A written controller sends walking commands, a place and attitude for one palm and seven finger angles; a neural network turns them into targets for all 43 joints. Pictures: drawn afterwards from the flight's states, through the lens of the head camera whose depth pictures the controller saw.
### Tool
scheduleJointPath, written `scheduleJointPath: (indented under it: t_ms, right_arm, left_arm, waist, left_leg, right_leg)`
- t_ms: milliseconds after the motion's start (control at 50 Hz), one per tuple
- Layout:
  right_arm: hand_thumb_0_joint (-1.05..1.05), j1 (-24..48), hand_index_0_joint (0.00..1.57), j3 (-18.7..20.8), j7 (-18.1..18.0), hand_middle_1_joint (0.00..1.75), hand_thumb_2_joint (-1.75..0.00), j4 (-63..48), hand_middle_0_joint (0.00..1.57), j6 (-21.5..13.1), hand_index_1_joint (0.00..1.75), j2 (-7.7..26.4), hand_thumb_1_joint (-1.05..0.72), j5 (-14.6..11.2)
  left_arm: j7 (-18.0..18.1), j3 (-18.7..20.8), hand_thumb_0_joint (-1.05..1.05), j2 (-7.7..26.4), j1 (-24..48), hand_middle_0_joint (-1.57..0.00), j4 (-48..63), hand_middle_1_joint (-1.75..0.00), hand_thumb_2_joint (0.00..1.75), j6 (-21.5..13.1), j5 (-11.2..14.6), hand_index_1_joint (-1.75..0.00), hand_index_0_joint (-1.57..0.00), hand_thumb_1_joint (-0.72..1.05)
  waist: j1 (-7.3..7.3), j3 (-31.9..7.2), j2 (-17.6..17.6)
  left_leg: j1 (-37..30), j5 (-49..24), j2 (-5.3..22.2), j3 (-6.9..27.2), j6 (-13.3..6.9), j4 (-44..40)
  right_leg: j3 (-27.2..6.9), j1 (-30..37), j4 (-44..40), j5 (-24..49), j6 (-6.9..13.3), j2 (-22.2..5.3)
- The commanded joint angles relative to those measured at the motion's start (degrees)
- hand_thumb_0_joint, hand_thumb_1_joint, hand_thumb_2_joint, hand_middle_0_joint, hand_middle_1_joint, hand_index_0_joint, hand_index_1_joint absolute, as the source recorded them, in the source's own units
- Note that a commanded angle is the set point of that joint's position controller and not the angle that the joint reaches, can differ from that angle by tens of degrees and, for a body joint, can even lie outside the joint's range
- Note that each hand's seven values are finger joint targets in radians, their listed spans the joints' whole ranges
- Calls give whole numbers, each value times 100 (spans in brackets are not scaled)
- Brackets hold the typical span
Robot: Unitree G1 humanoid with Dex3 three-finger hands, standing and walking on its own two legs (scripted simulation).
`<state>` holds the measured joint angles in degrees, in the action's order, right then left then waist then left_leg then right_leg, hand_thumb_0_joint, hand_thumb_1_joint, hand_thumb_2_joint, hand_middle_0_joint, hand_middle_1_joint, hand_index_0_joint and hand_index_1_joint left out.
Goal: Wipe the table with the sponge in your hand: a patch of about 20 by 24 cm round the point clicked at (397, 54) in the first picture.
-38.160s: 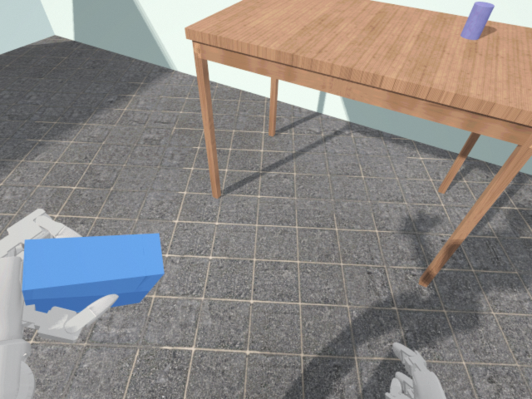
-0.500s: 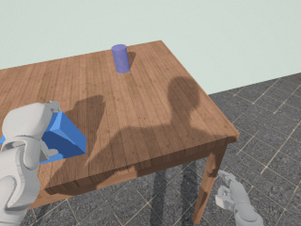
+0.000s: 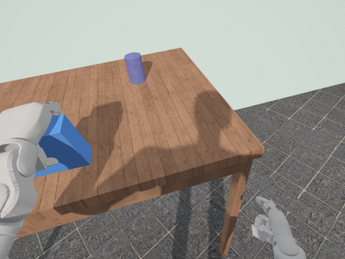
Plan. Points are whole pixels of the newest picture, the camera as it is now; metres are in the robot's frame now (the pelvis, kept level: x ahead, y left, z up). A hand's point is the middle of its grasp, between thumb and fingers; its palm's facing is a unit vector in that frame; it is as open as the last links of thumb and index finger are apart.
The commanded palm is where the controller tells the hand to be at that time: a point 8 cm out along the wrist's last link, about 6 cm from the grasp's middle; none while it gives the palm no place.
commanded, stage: lift the sponge slowly off the table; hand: left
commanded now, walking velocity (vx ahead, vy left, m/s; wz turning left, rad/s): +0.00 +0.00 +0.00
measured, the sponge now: (53, 153) +0.25 +0.31 +0.16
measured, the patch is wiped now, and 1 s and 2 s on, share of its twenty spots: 0.90 0.90 0.90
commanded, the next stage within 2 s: bring the sponge back beside the body in 0.94 s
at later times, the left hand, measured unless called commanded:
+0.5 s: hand (37, 124) +0.26 +0.31 +0.23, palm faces +0.19 +0.00 -0.98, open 9.2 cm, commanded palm +0.21 +0.32 +0.30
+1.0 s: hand (37, 106) +0.28 +0.31 +0.26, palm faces +0.29 -0.03 -0.96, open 9.2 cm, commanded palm +0.21 +0.31 +0.33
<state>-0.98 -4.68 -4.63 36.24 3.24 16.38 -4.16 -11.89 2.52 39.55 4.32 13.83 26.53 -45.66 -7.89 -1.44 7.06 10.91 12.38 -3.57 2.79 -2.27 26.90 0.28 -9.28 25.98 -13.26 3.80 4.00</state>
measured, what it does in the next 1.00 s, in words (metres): stands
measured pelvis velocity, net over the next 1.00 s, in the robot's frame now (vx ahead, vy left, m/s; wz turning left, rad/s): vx -0.01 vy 0.01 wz -0.01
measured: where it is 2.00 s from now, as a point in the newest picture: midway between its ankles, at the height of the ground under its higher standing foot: outside the picture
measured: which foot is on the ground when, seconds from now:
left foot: down 0.00-1.00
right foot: down 0.00-1.00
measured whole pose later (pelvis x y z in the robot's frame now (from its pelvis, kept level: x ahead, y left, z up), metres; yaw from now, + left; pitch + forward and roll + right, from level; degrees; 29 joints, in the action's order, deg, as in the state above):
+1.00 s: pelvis -0.01 +0.01 +0.00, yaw +0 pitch -3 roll +0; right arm 0.1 -5.6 -5.1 35.0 3.3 16.1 -5.3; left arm -14.5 1.7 41.4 18.3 11.7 29.9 -44.2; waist -8.4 -1.4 7.3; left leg 12.3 10.7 -4.4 2.1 -2.8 25.8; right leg -0.4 -11.5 26.5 -12.4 3.0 3.1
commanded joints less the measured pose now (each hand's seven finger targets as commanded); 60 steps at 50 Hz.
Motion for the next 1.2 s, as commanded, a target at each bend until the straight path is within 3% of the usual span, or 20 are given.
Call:
scheduleJointPath:
  t_ms: [0, 20, 80, 120, 260, 320, 360, 520, 580, 620, 660, 720, 800, 820, 860, 940, 1020, 1080, 1120, 1180]
  right_arm:
    - [0, 1387, 20, 227, -26, 30, -90, -1090, 20, -304, 30, 493, -90, -17]
    - [0, 1584, 20, 196, -24, 30, -90, -1140, 20, -358, 30, 462, -90, -57]
    - [0, 1300, 20, 219, -97, 30, -90, -1028, 20, -286, 30, 555, -90, -10]
    - [0, 1558, 20, 190, -98, 30, -90, -1113, 20, -384, 30, 489, -90, -74]
    - [0, 1330, 20, 193, -143, 30, -90, -1015, 20, -429, 30, 530, -90, -60]
    - [0, 1528, 20, 196, -119, 30, -90, -1139, 20, -469, 30, 501, -90, -67]
    - [0, 1350, 20, 205, -116, 30, -90, -1068, 20, -422, 30, 523, -90, -44]
    - [0, 1474, 20, 218, -103, 30, -90, -1146, 20, -421, 30, 536, -90, -80]
    - [0, 1306, 20, 225, -109, 30, -90, -1125, 20, -375, 30, 551, -90, -64]
    - [0, 1491, 20, 185, -115, 30, -90, -1189, 20, -410, 30, 505, -90, -109]
    - [0, 1323, 20, 206, -124, 30, -90, -1144, 20, -403, 30, 538, -90, -93]
    - [0, 1553, 20, 180, -119, 30, -90, -1241, 20, -431, 30, 497, -90, -122]
    - [0, 1352, 20, 196, -128, 30, -90, -1152, 20, -391, 30, 529, -90, -110]
    - [0, 1538, 20, 159, -105, 30, -90, -1202, 20, -429, 30, 492, -90, -140]
    - [0, 1373, 20, 170, -95, 30, -90, -1163, 20, -385, 30, 506, -90, -129]
    - [0, 1380, 20, 159, -64, 30, -90, -1167, 20, -300, 30, 535, -90, -111]
    - [0, 1597, 20, 124, -23, 30, -90, -1322, 20, -243, 30, 500, -90, -119]
    - [0, 1451, 20, 144, -19, 30, -90, -1322, 20, -173, 30, 505, -90, -97]
    - [0, 1696, 20, 121, -6, 30, -90, -1420, 20, -200, 30, 463, -90, -118]
    - [0, 1489, 20, 145, -26, 30, -90, -1349, 20, -150, 30, 490, -90, -100]
  left_arm:
    - [223, 1175, 0, 1777, 1726, -120, 998, -160, 130, -33, -140, -160, -120, 10]
    - [220, 1136, 0, 1750, 1857, -120, 1105, -160, 130, 14, -186, -160, -120, 10]
    - [186, 1129, 0, 1854, 2081, -120, 483, -160, 130, 28, -157, -160, -120, 10]
    - [171, 1024, 0, 1813, 2446, -120, 685, -160, 130, 29, -219, -160, -120, 10]
    - [54, 899, 0, 1862, 2933, -120, 231, -160, 130, -37, -256, -160, -120, 10]
    - [5, 1091, 0, 2054, 2869, -120, 591, -160, 130, -62, -250, -160, -120, 10]
    - [-5, 1119, 0, 2065, 2803, -120, 337, -160, 130, -60, -216, -160, -120, 10]
    - [-37, 1265, 0, 2205, 2968, -120, 459, -160, 130, -1, -150, -160, -120, 10]
    - [-63, 1174, 0, 2102, 2930, -120, 476, -160, 130, 16, -76, -160, -120, 10]
    - [-84, 1119, 0, 2056, 3070, -120, 553, -160, 130, 74, -81, -160, -120, 10]
    - [-56, 1025, 0, 1989, 3210, -120, 438, -160, 130, 62, -69, -160, -120, 10]
    - [-54, 1058, 0, 2051, 3376, -120, 822, -160, 130, 110, -107, -160, -120, 10]
    - [-17, 978, 0, 1986, 3523, -120, 635, -160, 130, 164, -64, -160, -120, 10]
    - [-10, 1000, 0, 1992, 3600, -120, 757, -160, 130, 221, -113, -160, -120, 10]
    - [-1, 832, 0, 1764, 3472, -120, 599, -160, 130, 261, -81, -160, -120, 10]
    - [-6, 1014, 0, 1890, 3262, -120, 550, -160, 130, 346, -78, -160, -120, 10]
    - [-47, 1202, 0, 2025, 2922, -120, 1061, -160, 130, 441, -7, -160, -120, 10]
    - [-56, 1263, 0, 2004, 2615, -120, 1194, -160, 130, 443, 76, -160, -120, 10]
    - [-47, 1343, 0, 2050, 2502, -120, 1650, -160, 130, 478, 82, -160, -120, 10]
    - [1, 1382, 0, 2032, 2308, -120, 1594, -160, 130, 462, 153, -160, -120, 10]
  waist:
    - [-57, -1122, -233]
    - [-48, -1102, -60]
    - [-9, -942, -405]
    - [7, -1002, -146]
    - [64, -1036, -232]
    - [-47, -1274, 66]
    - [-31, -1188, -235]
    - [-80, -1237, -21]
    - [-48, -1233, -212]
    - [-20, -1126, -101]
    - [-19, -1199, -290]
    - [-55, -1305, 76]
    - [-39, -1249, -149]
    - [-62, -1280, 14]
    - [-38, -1271, -214]
    - [-94, -1369, -364]
    - [-149, -1571, -175]
    - [-161, -1527, -307]
    - [-194, -1595, 53]
    - [-157, -1442, -290]
  left_leg:
    - [-147, -933, 94, 281, -11, -272]
    - [-173, -843, 98, 359, -4, -307]
    - [-81, -659, 103, 256, -11, -281]
    - [-129, -536, 100, 331, 1, -300]
    - [-79, -482, 108, 315, 16, -310]
    - [-98, -556, 100, 383, 12, -302]
    - [-21, -608, 98, 315, 20, -266]
    - [-59, -621, 119, 394, 41, -277]
    - [-103, -688, 145, 326, 39, -289]
    - [-108, -567, 154, 404, 44, -317]
    - [-105, -586, 166, 365, 56, -323]
    - [-204, -685, 161, 428, 54, -359]
    - [-237, -700, 193, 376, 79, -431]
    - [-240, -683, 204, 469, 90, -473]
    - [-243, -770, 216, 382, 103, -475]
    - [-169, -840, 230, 345, 109, -445]
    - [-257, -1163, 211, 366, 87, -371]
    - [-279, -1297, 209, 281, 81, -298]
    - [-315, -1338, 205, 365, 88, -288]
    - [-331, -1371, 211, 304, 82, -250]
  right_leg:
    - [-593, 379, -424, 702, 110, -398]
    - [-826, 292, -458, 530, 187, -307]
    - [-611, 213, -540, 337, 93, -397]
    - [-901, 126, -562, 126, 174, -350]
    - [-641, 142, -516, 66, 122, -438]
    - [-915, 296, -454, 172, 203, -416]
    - [-688, 289, -429, 218, 124, -476]
    - [-920, 242, -425, 262, 204, -427]
    - [-610, 228, -383, 378, 120, -481]
    - [-872, 103, -458, 203, 178, -416]
    - [-628, 158, -402, 234, 123, -490]
    - [-830, 168, -398, 321, 201, -415]
    - [-513, 132, -396, 351, 124, -457]
    - [-767, 134, -407, 296, 215, -379]
    - [-471, 151, -378, 373, 140, -439]
    - [-520, 258, -350, 469, 150, -448]
    - [-723, 384, -310, 849, 187, -392]
    - [-496, 396, -266, 1008, 116, -465]
    - [-800, 424, -249, 1048, 204, -406]
    - [-538, 337, -263, 1055, 113, -452]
